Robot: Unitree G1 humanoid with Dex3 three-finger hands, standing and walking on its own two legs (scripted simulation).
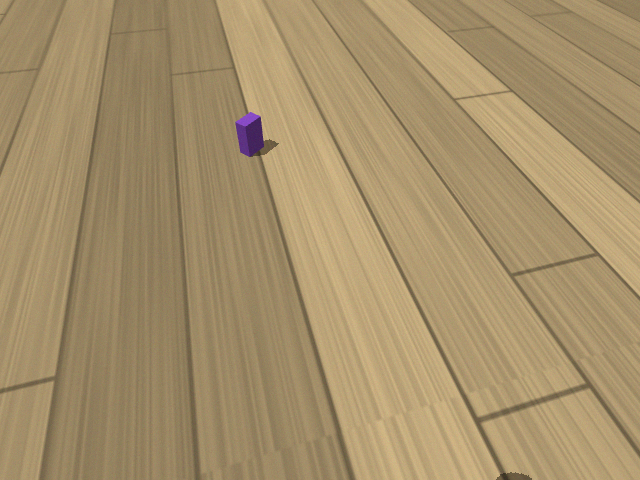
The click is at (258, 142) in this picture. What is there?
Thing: carton on end
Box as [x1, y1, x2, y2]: [235, 112, 263, 156]
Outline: 251,112 235,122 240,152 248,156 250,156 263,146 260,116
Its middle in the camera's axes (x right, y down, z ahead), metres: -0.35 -0.53 +1.96
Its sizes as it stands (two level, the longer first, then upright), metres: 0.111 0.066 0.180
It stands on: the floor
